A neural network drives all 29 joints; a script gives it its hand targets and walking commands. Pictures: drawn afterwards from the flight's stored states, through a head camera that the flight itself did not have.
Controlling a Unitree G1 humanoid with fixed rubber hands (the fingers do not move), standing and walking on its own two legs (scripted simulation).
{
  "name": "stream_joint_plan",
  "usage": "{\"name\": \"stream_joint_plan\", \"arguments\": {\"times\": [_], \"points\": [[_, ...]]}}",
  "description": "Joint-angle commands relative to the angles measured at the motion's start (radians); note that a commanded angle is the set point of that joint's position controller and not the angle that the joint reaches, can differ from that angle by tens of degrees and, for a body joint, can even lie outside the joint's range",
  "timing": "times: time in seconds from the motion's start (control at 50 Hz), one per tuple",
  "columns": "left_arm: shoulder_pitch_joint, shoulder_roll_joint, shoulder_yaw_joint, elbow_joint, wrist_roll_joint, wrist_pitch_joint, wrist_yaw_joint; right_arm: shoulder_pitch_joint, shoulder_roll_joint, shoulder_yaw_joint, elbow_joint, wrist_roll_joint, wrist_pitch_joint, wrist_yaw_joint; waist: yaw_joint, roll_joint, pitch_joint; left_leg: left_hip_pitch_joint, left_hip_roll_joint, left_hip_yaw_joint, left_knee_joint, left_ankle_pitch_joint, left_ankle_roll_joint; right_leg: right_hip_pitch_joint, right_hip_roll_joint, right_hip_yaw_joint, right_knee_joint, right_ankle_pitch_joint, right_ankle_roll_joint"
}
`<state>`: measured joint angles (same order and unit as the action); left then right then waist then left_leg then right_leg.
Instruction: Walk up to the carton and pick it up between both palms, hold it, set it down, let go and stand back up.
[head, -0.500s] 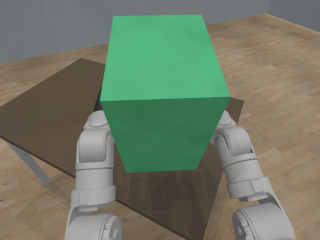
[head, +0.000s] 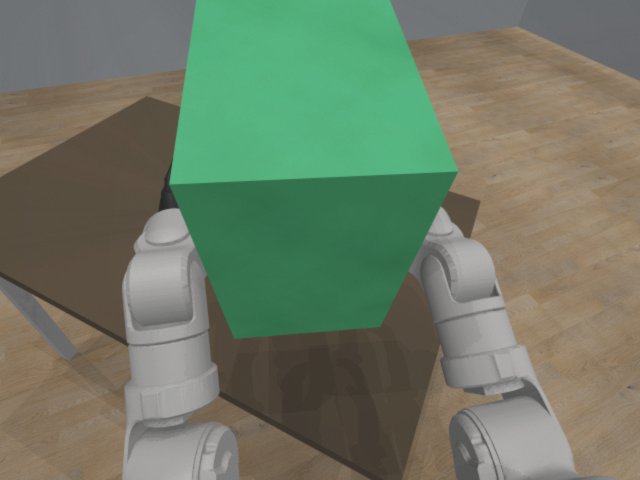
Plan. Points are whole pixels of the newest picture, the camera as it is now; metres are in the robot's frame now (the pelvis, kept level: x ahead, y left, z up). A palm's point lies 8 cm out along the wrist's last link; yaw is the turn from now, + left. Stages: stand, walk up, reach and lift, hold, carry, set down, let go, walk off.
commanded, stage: hold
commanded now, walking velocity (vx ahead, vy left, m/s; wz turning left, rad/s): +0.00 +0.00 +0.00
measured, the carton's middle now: (302, 188) +0.34 +0.03 +0.23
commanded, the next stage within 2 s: none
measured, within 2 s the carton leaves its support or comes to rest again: neither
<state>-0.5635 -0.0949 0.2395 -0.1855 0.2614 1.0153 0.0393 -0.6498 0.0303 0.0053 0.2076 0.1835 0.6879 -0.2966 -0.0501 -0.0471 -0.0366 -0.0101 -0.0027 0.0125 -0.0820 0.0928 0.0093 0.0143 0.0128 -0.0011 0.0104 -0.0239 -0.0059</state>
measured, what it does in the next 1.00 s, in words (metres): stands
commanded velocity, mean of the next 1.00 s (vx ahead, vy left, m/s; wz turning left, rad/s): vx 0.00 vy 0.00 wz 0.00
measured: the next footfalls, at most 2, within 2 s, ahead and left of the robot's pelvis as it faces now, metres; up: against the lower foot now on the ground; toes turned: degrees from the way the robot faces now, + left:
none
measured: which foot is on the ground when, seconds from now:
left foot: down 0.00-1.00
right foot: down 0.00-1.00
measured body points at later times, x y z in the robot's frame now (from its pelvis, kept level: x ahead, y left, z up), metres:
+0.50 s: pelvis -0.01 -0.01 +0.00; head -0.02 +0.01 +0.45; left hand +0.35 +0.13 +0.19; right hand +0.36 -0.13 +0.17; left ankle +0.03 +0.11 -0.76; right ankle -0.01 -0.11 -0.76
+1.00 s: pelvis +0.02 -0.01 +0.00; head +0.01 +0.00 +0.45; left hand +0.38 +0.13 +0.17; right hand +0.39 -0.13 +0.16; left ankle +0.03 +0.11 -0.76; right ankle -0.01 -0.11 -0.76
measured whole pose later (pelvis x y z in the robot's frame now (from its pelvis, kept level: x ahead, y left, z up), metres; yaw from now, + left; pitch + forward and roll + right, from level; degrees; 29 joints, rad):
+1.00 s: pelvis +0.02 -0.01 +0.00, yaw +0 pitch -1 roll +0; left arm -0.53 -0.15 0.25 -0.10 0.24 0.88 0.06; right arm -0.58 -0.02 0.06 0.24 0.18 0.58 -0.30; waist -0.05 -0.02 -0.02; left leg 0.03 0.00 0.01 -0.09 0.07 0.00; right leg 0.04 0.02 0.01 0.02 -0.05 -0.02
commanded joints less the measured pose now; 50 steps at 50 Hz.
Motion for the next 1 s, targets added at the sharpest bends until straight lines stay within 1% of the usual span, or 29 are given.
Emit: {"name": "stream_joint_plan", "arguments": {"times": [0.0, 0.06, 0.1, 0.14, 0.16, 0.18, 0.2, 0.22, 0.26, 0.28, 0.32, 0.36, 0.38, 0.4, 0.46, 0.48, 0.52, 0.56, 0.62, 0.64, 0.68, 0.72, 0.74, 0.76, 0.78, 0.8, 0.86, 0.9, 0.98], "points": [[-0.595, -0.445, -0.487, -0.156, -0.147, -0.03, -0.186, -0.669, 0.431, 0.308, -0.309, 0.089, -0.077, 0.086, -0.043, 0.113, -0.477, 0.399, 0.026, -0.018, 0.106, 0.35, -0.028, 0.061, 0.012, 0.016, -0.032, 0.179, 0.027], [-0.562, -0.455, -0.483, -0.184, -0.138, -0.021, -0.189, -0.669, 0.421, 0.33, -0.367, 0.102, -0.092, 0.096, -0.047, 0.098, -0.514, 0.463, 0.031, -0.022, 0.107, 0.442, -0.037, 0.066, 0.025, 0.016, -0.04, 0.212, 0.027], [-0.553, -0.467, -0.49, -0.208, -0.144, -0.02, -0.184, -0.675, 0.414, 0.352, -0.411, 0.113, -0.105, 0.104, -0.035, 0.095, -0.538, 0.485, 0.034, -0.026, 0.11, 0.496, -0.041, 0.086, 0.029, 0.011, -0.049, 0.212, 0.025], [-0.551, -0.469, -0.512, -0.231, -0.151, -0.022, -0.173, -0.674, 0.418, 0.37, -0.439, 0.121, -0.119, 0.116, -0.04, 0.098, -0.562, 0.508, 0.041, -0.026, 0.107, 0.546, -0.042, 0.085, 0.029, 0.014, -0.054, 0.215, 0.022], [-0.553, -0.475, -0.524, -0.257, -0.15, -0.024, -0.167, -0.669, 0.416, 0.373, -0.442, 0.123, -0.126, 0.122, -0.043, 0.101, -0.571, 0.518, 0.042, -0.03, 0.118, 0.556, -0.047, 0.077, 0.029, 0.015, -0.053, 0.211, 0.016], [-0.548, -0.482, -0.534, -0.252, -0.157, -0.024, -0.16, -0.677, 0.414, 0.378, -0.464, 0.126, -0.133, 0.128, -0.044, 0.106, -0.579, 0.527, 0.045, -0.028, 0.118, 0.563, -0.046, 0.071, 0.031, 0.008, -0.055, 0.207, 0.019], [-0.557, -0.485, -0.543, -0.263, -0.16, -0.027, -0.155, -0.683, 0.413, 0.383, -0.468, 0.127, -0.14, 0.134, -0.035, 0.105, -0.573, 0.527, 0.047, -0.027, 0.118, 0.553, -0.044, 0.065, 0.032, 0.008, -0.052, 0.188, 0.013], [-0.562, -0.492, -0.545, -0.257, -0.159, -0.03, -0.148, -0.693, 0.423, 0.391, -0.472, 0.128, -0.146, 0.141, -0.034, 0.101, -0.578, 0.532, 0.048, -0.029, 0.127, 0.555, -0.043, 0.06, 0.032, 0.006, -0.053, 0.187, 0.012], [-0.556, -0.491, -0.547, -0.25, -0.157, -0.035, -0.137, -0.695, 0.419, 0.396, -0.475, 0.128, -0.155, 0.149, -0.03, 0.098, -0.569, 0.517, 0.042, -0.028, 0.121, 0.487, -0.039, 0.068, 0.028, 0.007, -0.046, 0.173, 0.008], [-0.563, -0.489, -0.549, -0.24, -0.155, -0.04, -0.134, -0.692, 0.422, 0.39, -0.456, 0.119, -0.157, 0.15, -0.036, 0.102, -0.553, 0.506, 0.042, -0.025, 0.113, 0.447, -0.034, 0.069, 0.023, 0.009, -0.046, 0.16, 0.01], [-0.557, -0.484, -0.535, -0.204, -0.146, -0.041, -0.132, -0.7, 0.417, 0.384, -0.445, 0.112, -0.164, 0.15, -0.032, 0.106, -0.514, 0.464, 0.036, -0.02, 0.097, 0.342, -0.022, 0.073, 0.013, 0.012, -0.043, 0.132, 0.015], [-0.551, -0.475, -0.508, -0.162, -0.131, -0.049, -0.135, -0.695, 0.42, 0.371, -0.417, 0.1, -0.167, 0.149, -0.016, 0.091, -0.471, 0.416, 0.031, -0.018, 0.081, 0.239, -0.006, 0.086, 0.007, 0.013, -0.033, 0.104, 0.024], [-0.551, -0.467, -0.494, -0.139, -0.126, -0.054, -0.139, -0.697, 0.417, 0.355, -0.4, 0.088, -0.169, 0.147, -0.022, 0.088, -0.455, 0.39, 0.026, -0.01, 0.069, 0.187, -0.003, 0.092, -0.002, 0.014, -0.035, 0.089, 0.026], [-0.555, -0.46, -0.487, -0.12, -0.12, -0.06, -0.142, -0.686, 0.416, 0.345, -0.37, 0.079, -0.169, 0.143, -0.02, 0.085, -0.418, 0.358, 0.024, -0.007, 0.058, 0.143, 0.006, 0.094, -0.005, 0.013, -0.029, 0.079, 0.032], [-0.573, -0.437, -0.417, -0.053, -0.087, -0.079, -0.158, -0.681, 0.424, 0.311, -0.285, 0.049, -0.172, 0.134, -0.01, 0.056, -0.353, 0.295, 0.018, 0.001, 0.029, 0.017, 0.038, 0.108, -0.018, 0.026, -0.014, 0.037, 0.044], [-0.565, -0.428, -0.397, -0.022, -0.08, -0.085, -0.164, -0.669, 0.42, 0.303, -0.259, 0.045, -0.173, 0.129, 0.002, 0.05, -0.318, 0.267, 0.014, 0.004, 0.02, -0.013, 0.05, 0.115, -0.022, 0.027, -0.011, 0.027, 0.049], [-0.557, -0.413, -0.36, 0.01, -0.061, -0.101, -0.175, -0.652, 0.423, 0.286, -0.217, 0.032, -0.175, 0.117, 0.003, 0.047, -0.303, 0.252, 0.01, 0.002, 0.006, -0.037, 0.06, 0.135, -0.027, 0.036, -0.01, 0.028, 0.055], [-0.572, -0.416, -0.345, 0.01, -0.06, -0.122, -0.183, -0.653, 0.436, 0.297, -0.212, 0.03, -0.182, 0.107, 0.01, 0.025, -0.313, 0.247, 0.009, -0.001, 0.0, -0.025, 0.07, 0.152, -0.029, 0.037, -0.003, 0.059, 0.06], [-0.604, -0.444, -0.378, -0.005, -0.092, -0.162, -0.181, -0.697, 0.471, 0.345, -0.256, 0.054, -0.203, 0.098, 0.009, 0.02, -0.394, 0.249, 0.014, -0.012, 0.002, 0.012, 0.078, 0.164, -0.026, 0.037, 0.015, 0.123, 0.062], [-0.62, -0.455, -0.394, -0.016, -0.107, -0.176, -0.174, -0.72, 0.482, 0.358, -0.279, 0.06, -0.212, 0.095, 0.014, 0.012, -0.426, 0.256, 0.013, -0.014, 0.007, 0.028, 0.08, 0.159, -0.023, 0.035, 0.025, 0.142, 0.062], [-0.647, -0.469, -0.428, -0.024, -0.132, -0.199, -0.16, -0.753, 0.507, 0.389, -0.322, 0.076, -0.224, 0.092, 0.01, 0.012, -0.473, 0.277, 0.014, -0.023, 0.022, 0.062, 0.082, 0.148, -0.026, 0.045, 0.038, 0.181, 0.055], [-0.652, -0.483, -0.457, -0.032, -0.154, -0.216, -0.143, -0.761, 0.519, 0.416, -0.346, 0.093, -0.231, 0.089, 0.019, 0.012, -0.494, 0.282, 0.017, -0.032, 0.041, 0.073, 0.078, 0.134, -0.024, 0.041, 0.049, 0.187, 0.051], [-0.656, -0.496, -0.474, -0.036, -0.167, -0.222, -0.134, -0.764, 0.524, 0.425, -0.342, 0.092, -0.231, 0.086, 0.013, 0.014, -0.505, 0.29, 0.02, -0.036, 0.045, 0.083, 0.077, 0.122, -0.019, 0.041, 0.054, 0.191, 0.048], [-0.657, -0.498, -0.49, -0.03, -0.173, -0.223, -0.129, -0.763, 0.527, 0.432, -0.341, 0.091, -0.23, 0.084, 0.015, 0.022, -0.512, 0.293, 0.02, -0.033, 0.052, 0.094, 0.075, 0.112, -0.018, 0.035, 0.052, 0.189, 0.051], [-0.647, -0.502, -0.506, -0.026, -0.184, -0.224, -0.124, -0.758, 0.529, 0.437, -0.359, 0.096, -0.227, 0.083, 0.006, 0.02, -0.52, 0.3, 0.022, -0.038, 0.063, 0.091, 0.076, 0.095, -0.017, 0.035, 0.052, 0.177, 0.049], [-0.643, -0.509, -0.516, -0.023, -0.191, -0.223, -0.119, -0.756, 0.527, 0.442, -0.363, 0.094, -0.224, 0.081, 0.006, 0.024, -0.515, 0.307, 0.022, -0.04, 0.068, 0.088, 0.074, 0.071, -0.015, 0.035, 0.053, 0.174, 0.05], [-0.604, -0.496, -0.509, -0.004, -0.195, -0.207, -0.112, -0.711, 0.514, 0.428, -0.327, 0.094, -0.205, 0.07, 0.002, 0.019, -0.482, 0.314, 0.025, -0.044, 0.083, 0.118, 0.066, 0.057, -0.016, 0.037, 0.051, 0.196, 0.048], [-0.603, -0.495, -0.514, -0.027, -0.195, -0.193, -0.114, -0.693, 0.519, 0.425, -0.322, 0.104, -0.192, 0.066, -0.001, 0.031, -0.496, 0.324, 0.023, -0.042, 0.087, 0.16, 0.061, 0.073, -0.01, 0.038, 0.052, 0.238, 0.05], [-0.568, -0.489, -0.519, -0.11, -0.193, -0.148, -0.126, -0.64, 0.518, 0.442, -0.328, 0.134, -0.161, 0.057, -0.011, 0.055, -0.518, 0.348, 0.018, -0.04, 0.105, 0.287, 0.03, 0.132, -0.004, 0.044, 0.049, 0.352, 0.046]]}}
